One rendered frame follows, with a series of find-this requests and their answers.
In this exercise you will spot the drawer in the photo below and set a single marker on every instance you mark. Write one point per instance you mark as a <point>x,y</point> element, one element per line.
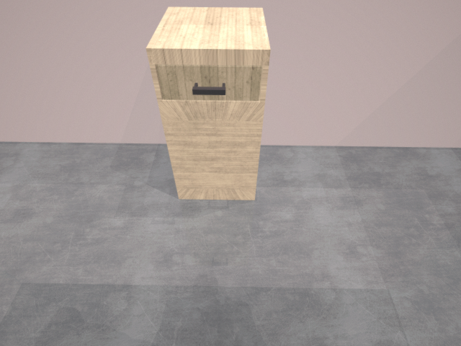
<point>242,83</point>

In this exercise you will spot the handle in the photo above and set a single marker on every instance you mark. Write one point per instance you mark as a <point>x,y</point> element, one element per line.
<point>209,90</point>

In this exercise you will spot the cabinet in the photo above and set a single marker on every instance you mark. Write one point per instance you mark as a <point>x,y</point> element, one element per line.
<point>213,145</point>

